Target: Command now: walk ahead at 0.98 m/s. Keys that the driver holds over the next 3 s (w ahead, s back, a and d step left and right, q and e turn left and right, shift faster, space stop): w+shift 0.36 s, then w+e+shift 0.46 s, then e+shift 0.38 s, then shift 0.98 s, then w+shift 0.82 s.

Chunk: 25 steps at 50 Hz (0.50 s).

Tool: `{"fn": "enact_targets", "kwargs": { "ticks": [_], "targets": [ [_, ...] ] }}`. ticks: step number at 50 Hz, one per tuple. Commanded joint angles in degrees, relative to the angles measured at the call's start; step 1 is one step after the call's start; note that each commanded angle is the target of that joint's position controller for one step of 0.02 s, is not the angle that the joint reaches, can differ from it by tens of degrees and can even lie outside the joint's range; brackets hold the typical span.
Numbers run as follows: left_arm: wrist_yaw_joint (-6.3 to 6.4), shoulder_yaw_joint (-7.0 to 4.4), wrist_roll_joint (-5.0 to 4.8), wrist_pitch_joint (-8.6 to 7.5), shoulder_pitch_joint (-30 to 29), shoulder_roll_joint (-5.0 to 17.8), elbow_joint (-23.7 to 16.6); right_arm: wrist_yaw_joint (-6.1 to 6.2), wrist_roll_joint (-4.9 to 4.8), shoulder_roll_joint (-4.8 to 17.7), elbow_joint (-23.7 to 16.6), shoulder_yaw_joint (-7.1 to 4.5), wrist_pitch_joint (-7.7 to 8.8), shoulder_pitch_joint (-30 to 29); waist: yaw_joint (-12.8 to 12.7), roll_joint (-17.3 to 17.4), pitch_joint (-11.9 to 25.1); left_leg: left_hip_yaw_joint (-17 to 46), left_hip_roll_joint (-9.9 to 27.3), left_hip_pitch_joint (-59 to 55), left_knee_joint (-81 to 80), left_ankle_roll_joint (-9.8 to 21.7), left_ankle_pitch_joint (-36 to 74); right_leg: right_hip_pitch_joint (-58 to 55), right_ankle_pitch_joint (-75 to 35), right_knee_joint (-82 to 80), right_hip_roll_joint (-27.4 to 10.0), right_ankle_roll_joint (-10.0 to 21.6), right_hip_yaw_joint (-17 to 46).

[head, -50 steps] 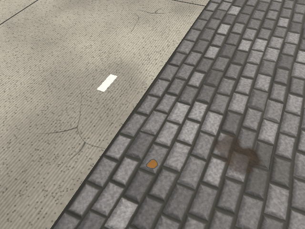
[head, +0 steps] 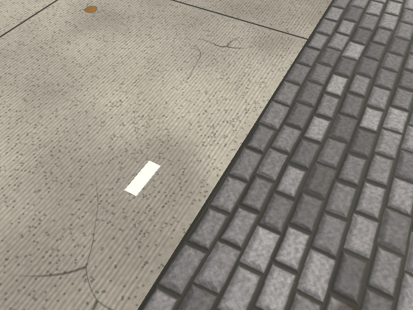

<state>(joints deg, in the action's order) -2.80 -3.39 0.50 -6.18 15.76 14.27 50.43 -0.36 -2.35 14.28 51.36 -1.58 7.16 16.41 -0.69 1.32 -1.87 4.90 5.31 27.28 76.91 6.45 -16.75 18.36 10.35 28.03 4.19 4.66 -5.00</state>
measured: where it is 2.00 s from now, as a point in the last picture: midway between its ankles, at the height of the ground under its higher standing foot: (241, 152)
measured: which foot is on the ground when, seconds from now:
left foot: up 0.00-0.32, down 0.34-0.86, up 0.88-1.00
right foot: down 0.00-0.36, up 0.38-0.82, down 0.84-1.00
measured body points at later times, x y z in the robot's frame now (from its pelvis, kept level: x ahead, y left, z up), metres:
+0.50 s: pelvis +0.46 +0.07 +0.00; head +0.48 +0.07 +0.45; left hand +0.55 +0.33 -0.13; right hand +0.51 -0.20 -0.12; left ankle +0.52 +0.15 -0.73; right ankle +0.35 -0.09 -0.61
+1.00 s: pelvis +0.88 -0.02 -0.01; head +0.91 -0.03 +0.44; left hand +1.04 +0.21 -0.14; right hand +0.98 -0.33 -0.08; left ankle +0.90 +0.18 -0.60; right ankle +0.93 -0.06 -0.73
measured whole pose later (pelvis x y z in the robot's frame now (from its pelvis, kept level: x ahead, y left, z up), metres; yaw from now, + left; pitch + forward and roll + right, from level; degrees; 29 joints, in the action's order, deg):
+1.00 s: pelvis +0.88 -0.02 -0.01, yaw -28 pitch -1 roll +0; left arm -2.8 -4.5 -0.2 -3.1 21.4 15.7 44.3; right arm -0.3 -0.4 13.4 38.0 -1.1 8.7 2.8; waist -2.8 -0.7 -4.9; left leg 8.7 0.2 27.2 80.7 0.1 -24.7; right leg 20.6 10.8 33.3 10.7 10.1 0.0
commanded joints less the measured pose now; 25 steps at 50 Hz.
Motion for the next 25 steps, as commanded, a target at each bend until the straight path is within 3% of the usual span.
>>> {"fn": "enact_targets", "kwargs": {
  "ticks": [1,4,6,9,12,13,15,16,17,18,19,20,21,22,23,24,25],
  "targets": [
    [-0.22,0.41,-0.76,-1.38,-3.79,1.46,-2.16,0.19,0.26,-0.47,-3.53,-0.02,-1.71,4.35,5.29,-4.94,-1.12,1.82,6.10,10.43,-1.73,-1.13,0.83,0.66,14.17,-20.71,-15.59,9.74,20.84],
    [0.97,0.04,-0.65,-1.98,-0.74,4.44,-1.11,1.04,2.08,2.29,-6.93,-0.19,-2.00,-4.63,3.87,-3.88,-6.34,-0.42,6.59,16.08,-12.11,-4.06,13.38,4.15,6.21,-23.95,-13.53,9.71,14.87],
    [1.82,0.16,-0.69,-2.24,2.82,4.77,-0.59,0.47,2.53,2.81,-8.44,-0.24,-1.21,-10.62,1.49,-1.95,-6.61,-3.00,5.19,13.83,-23.78,-4.50,24.45,3.16,-0.91,-24.00,-11.35,8.17,10.10],
    [2.68,0.14,-1.79,-2.37,8.87,6.66,0.81,-1.04,1.53,1.95,-10.56,0.22,-0.16,-18.24,-1.69,-0.84,-6.77,-5.53,2.15,7.32,-37.88,-4.23,34.46,-2.07,-3.30,-26.66,-12.13,6.99,7.23],
    [3.17,-0.07,-1.92,-0.81,12.57,7.82,2.21,-2.57,0.73,2.68,-13.20,0.19,0.19,-24.23,-3.10,-1.52,-8.94,-5.74,0.36,11.92,-47.04,-3.49,30.16,-17.16,-8.99,-25.11,-15.70,6.26,6.43],
    [3.30,-0.23,-1.76,-0.11,12.88,8.44,2.35,-3.12,0.65,3.30,-13.86,-0.04,0.39,-24.52,-2.48,-2.34,-8.47,-6.32,-0.73,12.41,-48.65,-2.86,26.88,-22.08,-15.67,-22.91,-17.01,5.79,6.25],
    [3.37,-0.91,-0.20,1.21,11.88,10.96,2.21,-3.18,0.07,6.73,-13.48,-1.48,0.12,-18.58,1.87,-6.86,-2.31,-8.59,-4.65,6.00,-46.64,-0.83,18.08,-29.63,-42.82,-13.22,-18.67,4.48,5.87],
    [3.31,-1.10,0.96,2.02,10.93,11.75,2.23,-2.75,-0.52,9.41,-12.13,-2.71,-0.31,-10.70,6.53,-9.68,3.25,-9.98,-6.84,-2.23,-44.69,0.81,13.53,-31.07,-56.00,-3.14,-18.32,4.01,5.04],
    [3.41,-0.65,1.40,2.60,8.18,10.94,1.43,-1.93,-0.54,12.08,-8.54,-4.03,-1.03,3.03,13.81,-10.14,10.29,-9.40,-6.31,-20.44,-42.87,2.40,12.29,-21.90,-57.15,14.10,-16.31,2.21,2.89],
    [2.65,1.32,1.18,1.65,15.25,2.89,-0.50,-1.35,1.98,17.91,-6.31,-5.40,-1.24,13.00,11.05,3.41,22.53,13.97,8.30,-49.07,-41.23,9.78,-3.78,3.74,-34.50,40.15,-9.74,-0.07,3.87],
    [1.87,3.41,-1.71,-0.65,19.24,-2.42,1.12,-2.14,1.71,15.96,-5.05,-5.28,-0.63,15.81,8.93,17.03,33.07,42.90,16.92,-60.01,-55.98,13.86,-30.59,17.08,13.32,55.04,-0.81,-0.88,12.46],
    [2.24,1.34,-4.73,-1.85,11.28,5.21,-0.88,-1.87,2.05,10.43,-4.23,-3.97,-0.32,13.83,10.75,13.51,24.49,42.46,15.54,-55.38,-62.28,8.83,-31.28,23.88,12.74,57.91,-4.06,1.90,15.38],
    [2.59,1.08,-5.76,-2.22,3.40,6.58,-3.56,-1.68,2.60,7.96,-4.66,-3.35,-0.08,9.57,10.01,7.51,14.79,31.73,14.49,-46.22,-61.58,6.30,-21.58,26.79,10.63,57.74,-6.68,2.41,13.82],
    [2.94,1.28,-4.43,-2.21,-1.12,5.43,-5.08,-1.98,3.20,7.04,-4.30,-3.10,0.38,5.26,7.76,-1.35,8.36,23.68,12.58,-34.94,-62.80,4.76,-11.46,25.19,7.37,53.85,-9.19,2.48,13.10],
    [3.02,0.64,-3.47,-1.33,0.34,5.06,-5.12,-2.08,3.93,5.22,-4.16,-2.67,1.13,1.72,3.84,-0.22,6.47,17.89,11.32,-27.32,-63.26,3.84,-6.52,21.38,3.64,50.04,-12.02,2.33,14.05],
    [2.66,0.41,-3.43,0.06,3.17,4.20,-4.22,-2.25,4.24,2.82,-3.69,-2.10,1.36,-0.67,1.36,1.21,4.98,13.35,9.77,-21.91,-64.47,2.93,-3.97,17.78,1.98,48.67,-13.69,2.07,14.56],
    [2.49,0.20,-3.69,1.34,4.88,3.13,-3.42,-2.38,3.54,1.78,-3.12,-1.94,1.25,-1.99,0.24,2.04,3.23,8.23,8.42,-19.01,-65.87,1.96,-1.46,16.75,1.41,47.71,-14.41,1.88,14.28]
  ]
}}
Next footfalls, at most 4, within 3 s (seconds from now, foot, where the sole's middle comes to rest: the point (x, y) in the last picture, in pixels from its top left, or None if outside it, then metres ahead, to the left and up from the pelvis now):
0.34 left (168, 286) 0.56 0.15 -0.77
0.84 right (235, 184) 0.97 -0.08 -0.77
1.24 left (237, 127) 1.28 -0.10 -0.77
1.60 right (260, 170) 1.04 -0.18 -0.77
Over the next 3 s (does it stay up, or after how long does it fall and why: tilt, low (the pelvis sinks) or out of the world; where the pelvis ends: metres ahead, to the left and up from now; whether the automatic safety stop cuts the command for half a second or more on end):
stays up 1.48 -0.42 -0.03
